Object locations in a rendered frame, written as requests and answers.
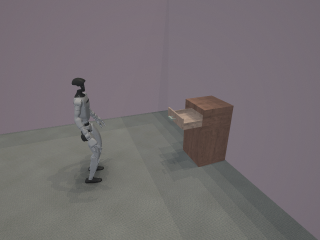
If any robot left hand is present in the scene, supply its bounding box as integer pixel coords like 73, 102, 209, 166
95, 117, 106, 128

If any robot left foot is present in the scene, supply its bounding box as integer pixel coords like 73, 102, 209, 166
88, 166, 104, 171

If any robot right hand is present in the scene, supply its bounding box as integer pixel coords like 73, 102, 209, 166
88, 138, 102, 153

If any right robot forearm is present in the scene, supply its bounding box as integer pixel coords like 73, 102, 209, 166
75, 118, 92, 140

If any left robot forearm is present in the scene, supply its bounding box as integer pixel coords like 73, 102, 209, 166
89, 108, 98, 119

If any humanoid robot torso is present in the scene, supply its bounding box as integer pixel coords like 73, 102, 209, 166
73, 94, 92, 134

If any cabinet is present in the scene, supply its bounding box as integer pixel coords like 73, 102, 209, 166
183, 95, 234, 167

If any handle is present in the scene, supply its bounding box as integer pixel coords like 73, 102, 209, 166
168, 116, 176, 121

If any right robot upper arm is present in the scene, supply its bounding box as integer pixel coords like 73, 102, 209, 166
73, 98, 83, 122

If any drawer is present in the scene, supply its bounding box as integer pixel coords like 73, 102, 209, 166
168, 107, 203, 130

